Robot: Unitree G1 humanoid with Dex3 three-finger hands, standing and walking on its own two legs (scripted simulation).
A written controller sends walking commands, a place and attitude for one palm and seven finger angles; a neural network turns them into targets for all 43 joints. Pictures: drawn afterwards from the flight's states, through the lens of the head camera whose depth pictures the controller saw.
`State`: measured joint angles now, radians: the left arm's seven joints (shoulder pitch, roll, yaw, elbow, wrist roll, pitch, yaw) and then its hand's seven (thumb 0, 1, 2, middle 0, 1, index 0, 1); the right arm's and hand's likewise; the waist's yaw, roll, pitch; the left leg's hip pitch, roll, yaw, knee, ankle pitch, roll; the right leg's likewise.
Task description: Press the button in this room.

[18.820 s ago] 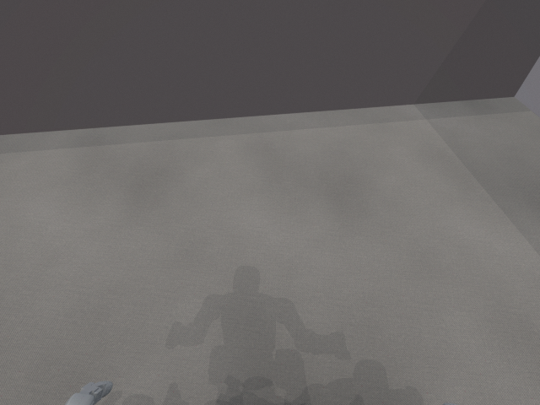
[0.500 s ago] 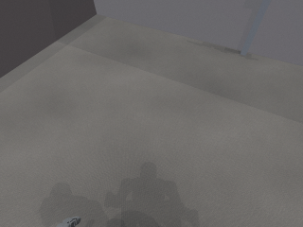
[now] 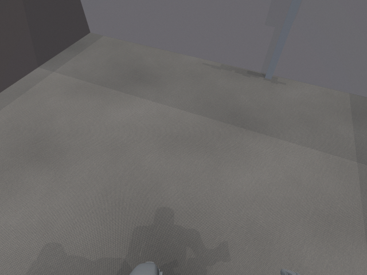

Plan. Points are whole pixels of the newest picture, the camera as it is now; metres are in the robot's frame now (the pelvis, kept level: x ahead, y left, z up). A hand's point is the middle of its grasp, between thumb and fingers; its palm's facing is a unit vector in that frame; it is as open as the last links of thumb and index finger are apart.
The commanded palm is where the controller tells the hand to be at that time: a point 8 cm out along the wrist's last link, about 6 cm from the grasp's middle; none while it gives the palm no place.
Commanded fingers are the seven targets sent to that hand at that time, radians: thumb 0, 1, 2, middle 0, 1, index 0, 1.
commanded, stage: turn or walk to find it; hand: left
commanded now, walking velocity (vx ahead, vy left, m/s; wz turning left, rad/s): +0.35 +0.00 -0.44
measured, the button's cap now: out of the picture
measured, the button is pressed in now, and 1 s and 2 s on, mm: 0 0 0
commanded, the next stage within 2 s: stand and wait in 1.56 s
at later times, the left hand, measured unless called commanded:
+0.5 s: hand (146, 191) +0.36 +0.16 -0.16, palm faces -0.30 -0.93 -0.20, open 7.3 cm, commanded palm none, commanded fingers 0.00 0.90 0.90 -0.20 -0.30 -0.20 -0.30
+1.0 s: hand (170, 172) +0.44 +0.10 -0.17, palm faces -0.21 -0.95 -0.21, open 7.2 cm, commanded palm none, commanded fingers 0.00 0.90 0.90 -0.20 -0.30 -0.20 -0.30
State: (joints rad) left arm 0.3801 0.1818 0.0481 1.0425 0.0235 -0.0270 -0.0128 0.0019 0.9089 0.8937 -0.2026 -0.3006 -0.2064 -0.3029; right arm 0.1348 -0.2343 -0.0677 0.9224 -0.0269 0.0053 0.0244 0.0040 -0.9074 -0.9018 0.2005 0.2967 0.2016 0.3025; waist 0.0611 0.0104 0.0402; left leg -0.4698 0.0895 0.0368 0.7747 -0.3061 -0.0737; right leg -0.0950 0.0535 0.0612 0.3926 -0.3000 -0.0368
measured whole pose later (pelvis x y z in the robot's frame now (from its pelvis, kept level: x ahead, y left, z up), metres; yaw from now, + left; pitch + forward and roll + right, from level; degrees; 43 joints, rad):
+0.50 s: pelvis +0.18 +0.01 -0.01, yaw -15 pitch +0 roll +0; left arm 0.08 0.22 0.07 0.96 0.03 0.02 -0.04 0.00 0.92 0.90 -0.19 -0.30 -0.20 -0.30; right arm 0.48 -0.17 -0.05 1.11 -0.03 -0.07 -0.01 0.00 -0.91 -0.90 0.20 0.30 0.20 0.30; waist -0.06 -0.01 0.07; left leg 0.04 0.08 0.30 0.36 -0.39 -0.03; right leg -0.60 -0.11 -0.09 0.83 -0.17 0.00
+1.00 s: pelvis +0.39 -0.08 +0.00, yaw -16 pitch -1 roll -2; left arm 0.30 0.19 0.04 1.10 0.02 -0.08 0.01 -0.02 0.93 0.89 -0.20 -0.30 -0.20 -0.30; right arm 0.16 -0.20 -0.07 1.01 -0.03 -0.02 0.03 0.00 -0.93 -0.90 0.20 0.30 0.20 0.30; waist 0.01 0.03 0.03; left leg -0.55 0.15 0.09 0.80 -0.17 -0.04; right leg -0.04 0.03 -0.18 0.37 -0.32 -0.05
